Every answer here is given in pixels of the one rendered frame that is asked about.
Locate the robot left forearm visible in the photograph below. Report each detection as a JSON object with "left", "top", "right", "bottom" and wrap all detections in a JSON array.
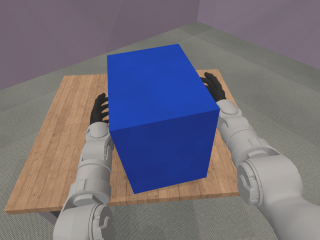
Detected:
[{"left": 53, "top": 122, "right": 115, "bottom": 240}]

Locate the right robot upper arm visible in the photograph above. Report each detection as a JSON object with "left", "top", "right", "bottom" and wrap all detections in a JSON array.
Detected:
[{"left": 237, "top": 155, "right": 320, "bottom": 240}]

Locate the robot right forearm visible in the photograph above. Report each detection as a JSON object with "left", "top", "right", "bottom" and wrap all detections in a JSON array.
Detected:
[{"left": 216, "top": 99, "right": 303, "bottom": 193}]

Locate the table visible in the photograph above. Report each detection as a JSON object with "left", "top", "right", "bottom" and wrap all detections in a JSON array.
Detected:
[{"left": 4, "top": 69, "right": 240, "bottom": 226}]

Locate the robot left hand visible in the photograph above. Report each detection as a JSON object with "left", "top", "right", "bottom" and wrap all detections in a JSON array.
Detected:
[{"left": 90, "top": 93, "right": 109, "bottom": 125}]

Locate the robot right hand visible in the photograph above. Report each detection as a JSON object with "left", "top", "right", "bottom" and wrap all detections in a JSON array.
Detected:
[{"left": 200, "top": 72, "right": 226, "bottom": 102}]

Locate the left robot upper arm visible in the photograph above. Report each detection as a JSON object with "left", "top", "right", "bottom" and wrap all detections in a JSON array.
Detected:
[{"left": 53, "top": 203, "right": 116, "bottom": 240}]

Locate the carton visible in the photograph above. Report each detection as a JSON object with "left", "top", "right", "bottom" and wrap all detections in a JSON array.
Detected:
[{"left": 107, "top": 44, "right": 220, "bottom": 194}]

